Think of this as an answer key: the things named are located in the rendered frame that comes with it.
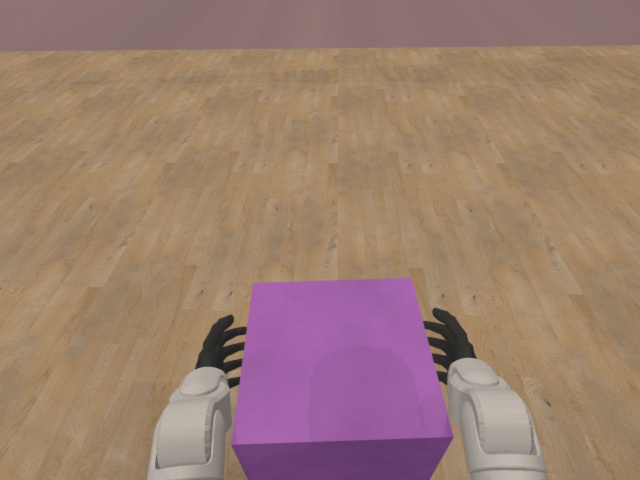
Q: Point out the left robot hand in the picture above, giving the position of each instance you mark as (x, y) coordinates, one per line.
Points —
(213, 353)

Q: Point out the carton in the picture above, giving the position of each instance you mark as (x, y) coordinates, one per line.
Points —
(338, 382)

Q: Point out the right robot hand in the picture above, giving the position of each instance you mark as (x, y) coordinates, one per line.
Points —
(456, 346)

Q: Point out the robot left forearm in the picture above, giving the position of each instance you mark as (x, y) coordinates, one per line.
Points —
(189, 438)

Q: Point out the robot right forearm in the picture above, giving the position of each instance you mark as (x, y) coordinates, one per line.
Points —
(498, 431)

